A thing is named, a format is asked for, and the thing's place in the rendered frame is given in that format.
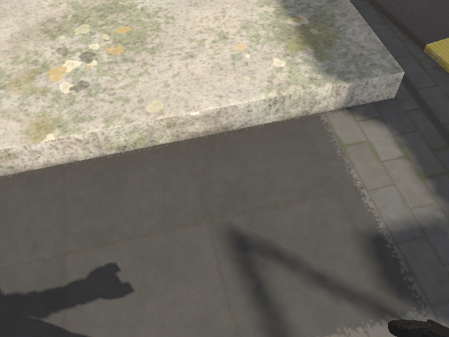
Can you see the right robot hand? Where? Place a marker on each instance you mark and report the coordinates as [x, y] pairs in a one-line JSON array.
[[414, 328]]

